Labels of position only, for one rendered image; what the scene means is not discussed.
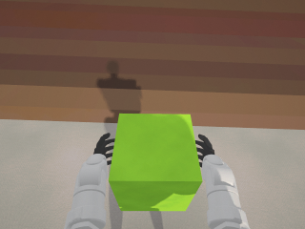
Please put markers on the carton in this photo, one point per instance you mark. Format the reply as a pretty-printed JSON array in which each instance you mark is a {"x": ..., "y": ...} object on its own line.
[{"x": 155, "y": 165}]

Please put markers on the robot right hand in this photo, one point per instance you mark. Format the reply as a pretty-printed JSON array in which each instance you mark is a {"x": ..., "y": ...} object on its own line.
[{"x": 207, "y": 148}]

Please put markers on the right robot forearm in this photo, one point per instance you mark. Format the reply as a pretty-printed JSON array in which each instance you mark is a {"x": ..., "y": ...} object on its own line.
[{"x": 223, "y": 199}]

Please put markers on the left robot forearm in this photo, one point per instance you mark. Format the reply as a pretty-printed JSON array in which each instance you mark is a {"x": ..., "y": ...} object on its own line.
[{"x": 88, "y": 203}]

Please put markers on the robot left hand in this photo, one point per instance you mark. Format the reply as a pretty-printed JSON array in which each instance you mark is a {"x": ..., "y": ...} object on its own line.
[{"x": 101, "y": 146}]

